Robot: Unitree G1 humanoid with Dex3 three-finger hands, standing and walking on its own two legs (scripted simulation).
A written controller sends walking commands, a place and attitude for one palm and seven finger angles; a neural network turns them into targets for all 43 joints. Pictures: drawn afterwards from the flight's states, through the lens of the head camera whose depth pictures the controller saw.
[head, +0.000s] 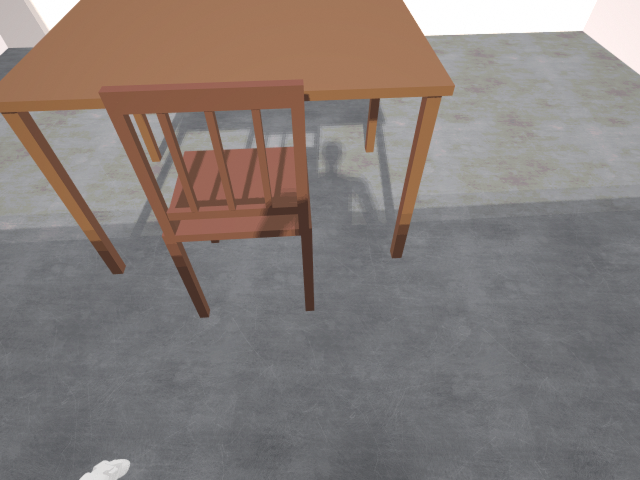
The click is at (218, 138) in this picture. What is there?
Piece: chair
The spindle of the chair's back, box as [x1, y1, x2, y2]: [204, 111, 235, 210]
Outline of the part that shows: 206,111 204,113 229,210 235,209 235,202 214,111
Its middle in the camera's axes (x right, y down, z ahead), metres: -0.24 -0.18 +0.91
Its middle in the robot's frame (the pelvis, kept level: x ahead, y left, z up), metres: +0.78 +0.28 -0.09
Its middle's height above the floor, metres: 0.68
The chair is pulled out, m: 0.00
